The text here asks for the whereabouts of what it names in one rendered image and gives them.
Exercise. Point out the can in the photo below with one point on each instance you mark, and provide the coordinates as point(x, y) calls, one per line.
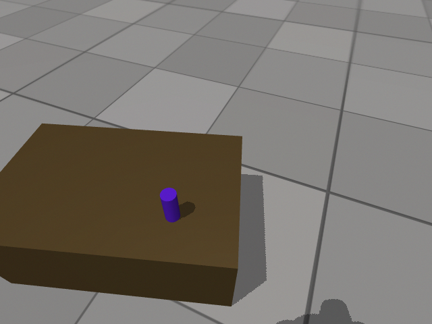
point(170, 204)

